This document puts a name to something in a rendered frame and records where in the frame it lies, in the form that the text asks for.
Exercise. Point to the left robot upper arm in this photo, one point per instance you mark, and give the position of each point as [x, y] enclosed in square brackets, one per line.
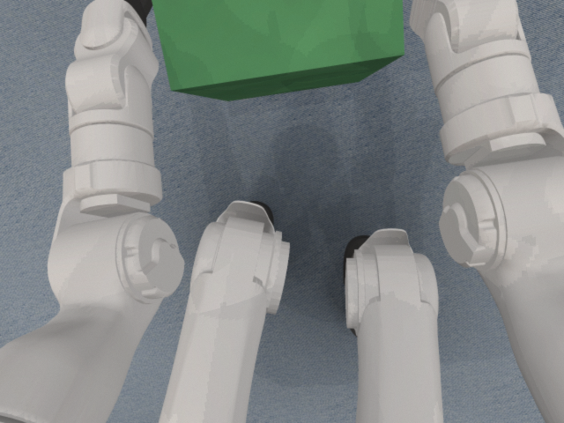
[109, 277]

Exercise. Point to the robot right forearm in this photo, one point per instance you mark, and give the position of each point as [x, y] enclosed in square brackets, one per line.
[480, 66]

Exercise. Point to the robot left forearm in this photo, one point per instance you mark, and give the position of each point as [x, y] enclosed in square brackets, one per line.
[110, 118]

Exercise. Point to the right robot upper arm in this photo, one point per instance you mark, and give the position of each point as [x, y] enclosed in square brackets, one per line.
[507, 221]

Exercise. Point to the right robot thigh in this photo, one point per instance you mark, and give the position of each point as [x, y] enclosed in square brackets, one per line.
[398, 352]

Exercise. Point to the right robot shin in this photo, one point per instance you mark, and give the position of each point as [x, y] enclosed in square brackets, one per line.
[428, 289]

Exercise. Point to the carton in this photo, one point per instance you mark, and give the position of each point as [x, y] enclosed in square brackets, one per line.
[240, 49]

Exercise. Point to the left robot hand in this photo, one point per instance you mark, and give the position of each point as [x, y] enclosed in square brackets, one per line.
[142, 7]

